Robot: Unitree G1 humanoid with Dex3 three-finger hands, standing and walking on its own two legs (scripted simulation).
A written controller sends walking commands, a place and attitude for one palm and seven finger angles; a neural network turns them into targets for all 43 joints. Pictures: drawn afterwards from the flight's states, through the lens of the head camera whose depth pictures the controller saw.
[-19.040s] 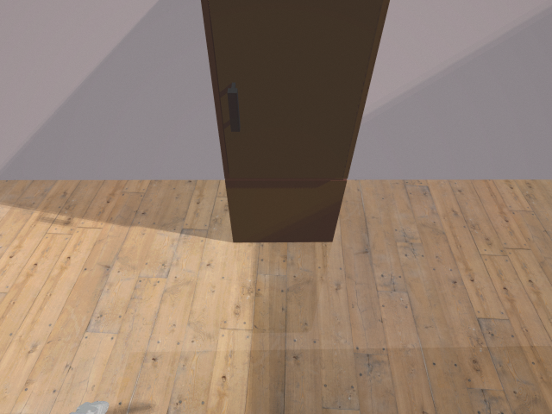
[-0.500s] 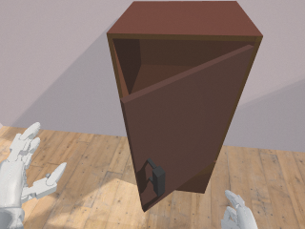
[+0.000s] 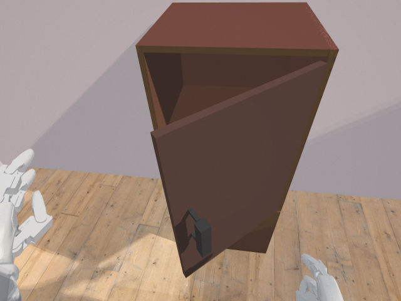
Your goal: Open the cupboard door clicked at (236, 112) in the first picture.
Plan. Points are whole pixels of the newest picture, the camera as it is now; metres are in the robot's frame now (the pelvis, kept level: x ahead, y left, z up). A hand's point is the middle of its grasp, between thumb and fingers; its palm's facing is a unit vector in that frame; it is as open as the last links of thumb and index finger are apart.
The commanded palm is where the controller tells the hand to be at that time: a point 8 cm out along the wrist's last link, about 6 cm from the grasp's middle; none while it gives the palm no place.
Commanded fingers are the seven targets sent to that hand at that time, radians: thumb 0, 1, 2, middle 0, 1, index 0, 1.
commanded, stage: step back with the hand held close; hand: left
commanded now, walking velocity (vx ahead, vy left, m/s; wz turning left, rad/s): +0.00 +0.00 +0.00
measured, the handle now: (198, 231) +0.29 +0.05 -0.05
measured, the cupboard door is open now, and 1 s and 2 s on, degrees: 42 42 42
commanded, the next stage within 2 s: stop stepping back and stand still in 1.42 s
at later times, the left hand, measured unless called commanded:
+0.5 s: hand (40, 233) +0.17 +0.26 +0.15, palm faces +0.35 -0.79 -0.51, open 7.4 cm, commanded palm +0.11 +0.31 +0.17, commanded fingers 0.00 0.90 0.90 -0.20 -0.30 -0.20 -0.30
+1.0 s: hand out of the picture +0.09 +0.29 +0.15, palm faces +0.46 -0.73 -0.51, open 7.4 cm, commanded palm +0.02 +0.33 +0.17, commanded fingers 0.00 0.90 0.90 -0.20 -0.30 -0.20 -0.30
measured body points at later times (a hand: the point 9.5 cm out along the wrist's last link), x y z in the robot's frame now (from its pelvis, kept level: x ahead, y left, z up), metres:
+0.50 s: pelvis -0.04 +0.01 +0.00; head -0.02 +0.00 +0.45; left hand +0.14 +0.30 +0.18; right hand +0.14 -0.24 -0.09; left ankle +0.00 +0.11 -0.74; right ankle -0.04 -0.10 -0.74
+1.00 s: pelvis -0.10 +0.02 -0.02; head -0.08 +0.03 +0.43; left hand +0.06 +0.33 +0.18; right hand +0.07 -0.21 -0.10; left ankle +0.00 +0.11 -0.74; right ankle -0.04 -0.09 -0.74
